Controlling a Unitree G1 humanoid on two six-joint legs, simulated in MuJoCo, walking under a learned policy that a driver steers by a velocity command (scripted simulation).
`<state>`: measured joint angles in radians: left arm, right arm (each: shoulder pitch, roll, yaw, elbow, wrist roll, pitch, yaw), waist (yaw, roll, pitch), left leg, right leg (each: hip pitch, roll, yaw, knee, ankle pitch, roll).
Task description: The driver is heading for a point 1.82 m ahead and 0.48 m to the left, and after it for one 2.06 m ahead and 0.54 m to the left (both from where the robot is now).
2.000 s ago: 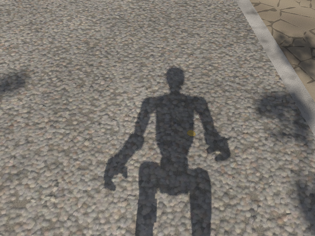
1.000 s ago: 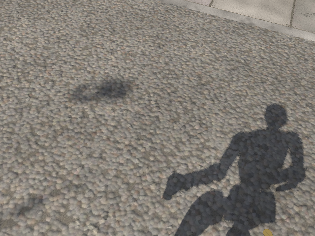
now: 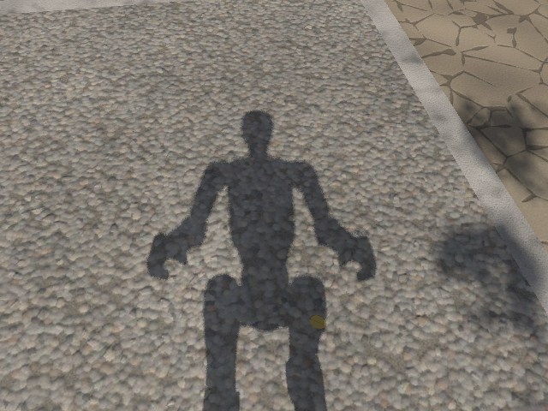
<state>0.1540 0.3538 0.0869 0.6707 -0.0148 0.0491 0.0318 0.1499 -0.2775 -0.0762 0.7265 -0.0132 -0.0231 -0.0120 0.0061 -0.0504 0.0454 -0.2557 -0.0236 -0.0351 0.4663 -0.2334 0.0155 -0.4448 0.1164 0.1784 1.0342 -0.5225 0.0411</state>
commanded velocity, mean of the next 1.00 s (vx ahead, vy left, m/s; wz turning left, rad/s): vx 0.28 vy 0.00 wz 0.25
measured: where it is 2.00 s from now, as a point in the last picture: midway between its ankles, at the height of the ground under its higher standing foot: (151, 287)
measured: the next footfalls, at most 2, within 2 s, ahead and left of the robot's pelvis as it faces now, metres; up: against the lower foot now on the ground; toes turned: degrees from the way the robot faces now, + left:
right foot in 0.24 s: +0.02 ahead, -0.15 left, +0.00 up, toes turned +1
left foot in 0.68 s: +0.21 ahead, +0.15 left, +0.00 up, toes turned +13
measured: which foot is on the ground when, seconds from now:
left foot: down 0.00-0.26, up 0.28-0.66, down 0.68-1.00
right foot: up 0.00-0.22, down 0.24-0.68, up 0.70-1.00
